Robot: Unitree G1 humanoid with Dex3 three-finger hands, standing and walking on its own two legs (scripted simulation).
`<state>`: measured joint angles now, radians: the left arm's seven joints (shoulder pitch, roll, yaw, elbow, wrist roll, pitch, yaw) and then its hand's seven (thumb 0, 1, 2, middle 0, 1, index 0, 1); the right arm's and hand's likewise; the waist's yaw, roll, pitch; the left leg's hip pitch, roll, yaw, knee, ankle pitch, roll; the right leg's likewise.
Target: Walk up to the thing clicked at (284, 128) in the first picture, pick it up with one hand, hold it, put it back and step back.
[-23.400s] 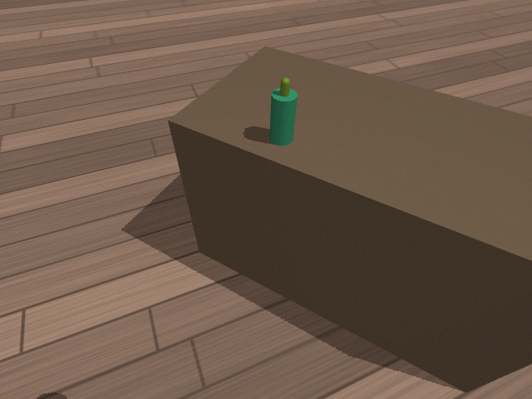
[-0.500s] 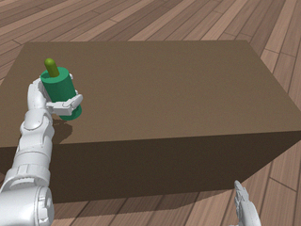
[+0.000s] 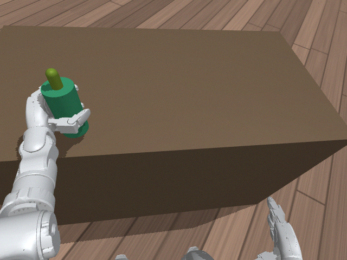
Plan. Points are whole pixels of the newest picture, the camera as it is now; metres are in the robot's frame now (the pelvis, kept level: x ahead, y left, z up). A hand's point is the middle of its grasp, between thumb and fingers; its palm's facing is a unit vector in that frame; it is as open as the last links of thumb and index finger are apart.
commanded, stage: lower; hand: left
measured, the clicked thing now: (64, 102) +0.46 +0.20 +0.09
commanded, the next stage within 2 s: loosen in 0.42 s
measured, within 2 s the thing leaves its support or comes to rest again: rests again in 0.28 s
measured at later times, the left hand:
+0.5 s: hand (73, 114) +0.47 +0.20 +0.04, palm faces +0.17 -0.99 -0.02, open 8.8 cm
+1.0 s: hand (71, 110) +0.47 +0.20 +0.05, palm faces +0.19 -0.98 +0.00, open 12.7 cm
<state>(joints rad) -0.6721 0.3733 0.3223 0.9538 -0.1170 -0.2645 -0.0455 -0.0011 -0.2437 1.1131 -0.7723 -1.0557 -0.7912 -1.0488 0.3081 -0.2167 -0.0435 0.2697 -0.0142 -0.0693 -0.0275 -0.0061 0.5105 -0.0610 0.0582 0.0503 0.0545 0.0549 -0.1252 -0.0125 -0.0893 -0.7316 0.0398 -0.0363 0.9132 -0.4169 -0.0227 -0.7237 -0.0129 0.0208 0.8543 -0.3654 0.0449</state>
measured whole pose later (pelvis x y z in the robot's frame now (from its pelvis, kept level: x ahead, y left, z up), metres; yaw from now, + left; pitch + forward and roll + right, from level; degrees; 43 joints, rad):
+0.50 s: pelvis +0.00 +0.00 -0.02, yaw +0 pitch +16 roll -2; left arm -0.68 0.38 0.34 0.97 -0.09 -0.35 -0.03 0.00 -0.25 1.11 -0.77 -1.06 -0.79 -1.05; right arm 0.38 -0.22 -0.05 0.09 -0.03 -0.01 0.00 -0.01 0.51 -0.06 0.06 0.05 0.06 0.06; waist -0.14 -0.01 -0.11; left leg -0.84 0.04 -0.04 1.02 -0.46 -0.02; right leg -0.83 -0.01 0.02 0.95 -0.41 0.05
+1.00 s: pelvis +0.00 +0.00 -0.02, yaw +0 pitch +17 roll -2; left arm -0.70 0.39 0.37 0.99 -0.10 -0.36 -0.05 0.00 -0.38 0.43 -0.62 -0.57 -0.63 -0.57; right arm 0.40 -0.23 -0.05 0.03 -0.03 0.02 0.01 -0.01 0.51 -0.05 0.06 0.05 0.06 0.06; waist -0.15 -0.01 -0.12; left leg -0.87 0.04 -0.05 1.04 -0.47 -0.03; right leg -0.86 -0.01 0.01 0.98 -0.42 0.04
